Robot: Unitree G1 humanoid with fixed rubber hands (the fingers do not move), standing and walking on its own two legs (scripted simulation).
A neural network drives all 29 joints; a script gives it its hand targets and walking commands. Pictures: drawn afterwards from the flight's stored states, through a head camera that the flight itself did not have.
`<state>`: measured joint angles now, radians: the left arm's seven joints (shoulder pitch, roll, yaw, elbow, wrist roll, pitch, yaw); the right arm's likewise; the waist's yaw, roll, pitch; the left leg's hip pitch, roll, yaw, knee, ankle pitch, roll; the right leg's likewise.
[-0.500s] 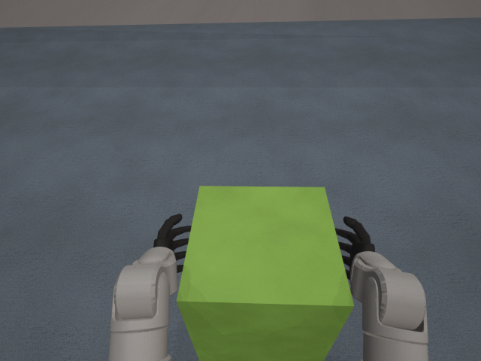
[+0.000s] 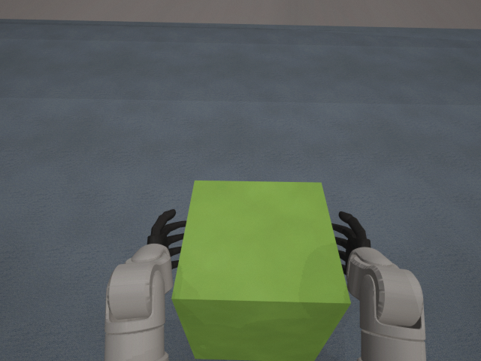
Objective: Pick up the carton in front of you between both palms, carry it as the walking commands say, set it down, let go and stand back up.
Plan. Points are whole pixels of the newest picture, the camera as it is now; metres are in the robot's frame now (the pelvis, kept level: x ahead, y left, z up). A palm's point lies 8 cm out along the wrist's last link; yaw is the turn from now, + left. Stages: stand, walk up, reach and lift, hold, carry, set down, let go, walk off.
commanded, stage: carry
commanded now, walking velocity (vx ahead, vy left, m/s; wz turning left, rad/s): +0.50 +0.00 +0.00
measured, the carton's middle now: (255, 274) +0.27 +0.00 +0.00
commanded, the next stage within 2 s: none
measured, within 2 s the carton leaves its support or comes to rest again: neither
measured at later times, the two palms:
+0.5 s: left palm (201, 129) +0.57 +0.12 +0.07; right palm (331, 129) +0.60 -0.18 +0.06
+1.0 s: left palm (195, 59) +0.92 +0.17 +0.07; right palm (294, 59) +0.91 -0.12 +0.08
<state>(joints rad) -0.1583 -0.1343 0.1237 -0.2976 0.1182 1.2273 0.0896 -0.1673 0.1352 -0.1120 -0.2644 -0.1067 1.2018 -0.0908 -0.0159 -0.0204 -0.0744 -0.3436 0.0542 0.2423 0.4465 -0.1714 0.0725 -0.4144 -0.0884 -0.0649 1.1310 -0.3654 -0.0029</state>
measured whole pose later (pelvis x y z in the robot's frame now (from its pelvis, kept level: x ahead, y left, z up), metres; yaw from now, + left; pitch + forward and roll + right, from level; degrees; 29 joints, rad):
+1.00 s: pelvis +0.65 +0.02 +0.00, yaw +0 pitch +3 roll -1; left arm -0.17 -0.13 0.12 -0.34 0.12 1.23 0.09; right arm -0.18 0.14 -0.11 -0.30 -0.10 1.21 -0.09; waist -0.01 -0.02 -0.04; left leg -0.34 0.04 0.24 0.44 -0.16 0.08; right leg -0.40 -0.08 -0.06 1.15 -0.35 -0.01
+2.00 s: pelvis +1.29 +0.04 +0.00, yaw +0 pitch +3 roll +0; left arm -0.18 -0.14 0.13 -0.37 0.11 1.23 0.08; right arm -0.20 0.14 -0.11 -0.33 -0.10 1.20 -0.09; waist -0.01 -0.03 0.00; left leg -0.37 0.04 0.24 0.42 -0.10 0.08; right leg -0.32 -0.05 -0.06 0.99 -0.46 0.02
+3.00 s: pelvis +1.42 +0.02 +0.00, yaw +3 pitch +2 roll +0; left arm -0.13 -0.13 0.11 -0.09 0.17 0.99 0.05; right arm -0.14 0.13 -0.11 -0.09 -0.17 0.99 -0.04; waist 0.00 0.01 -0.12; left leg -0.19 0.07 0.18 0.51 -0.35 0.00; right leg -0.26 -0.07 -0.17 0.52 -0.29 0.00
